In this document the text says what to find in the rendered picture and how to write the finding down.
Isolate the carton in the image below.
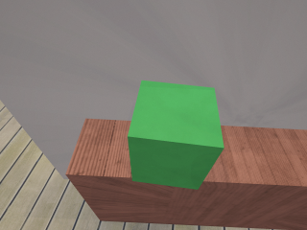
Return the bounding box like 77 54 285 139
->
128 80 224 190

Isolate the pedestal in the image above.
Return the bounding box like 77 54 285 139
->
65 118 307 230

